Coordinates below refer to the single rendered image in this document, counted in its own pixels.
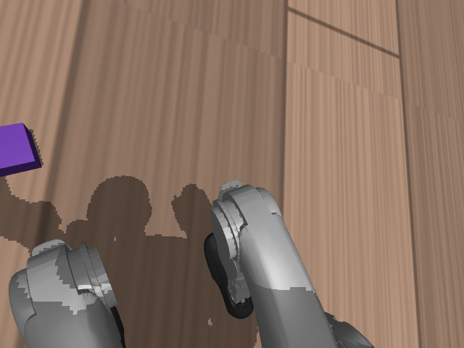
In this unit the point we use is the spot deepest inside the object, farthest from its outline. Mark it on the right robot hand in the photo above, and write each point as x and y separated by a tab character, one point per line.
346	335

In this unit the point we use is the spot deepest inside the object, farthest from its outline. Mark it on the left robot foot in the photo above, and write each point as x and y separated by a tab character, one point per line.
119	325

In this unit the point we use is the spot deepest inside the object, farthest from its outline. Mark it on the right robot foot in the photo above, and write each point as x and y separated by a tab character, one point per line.
218	273

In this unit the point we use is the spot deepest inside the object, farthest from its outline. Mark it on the carton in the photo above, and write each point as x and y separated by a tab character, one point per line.
17	150

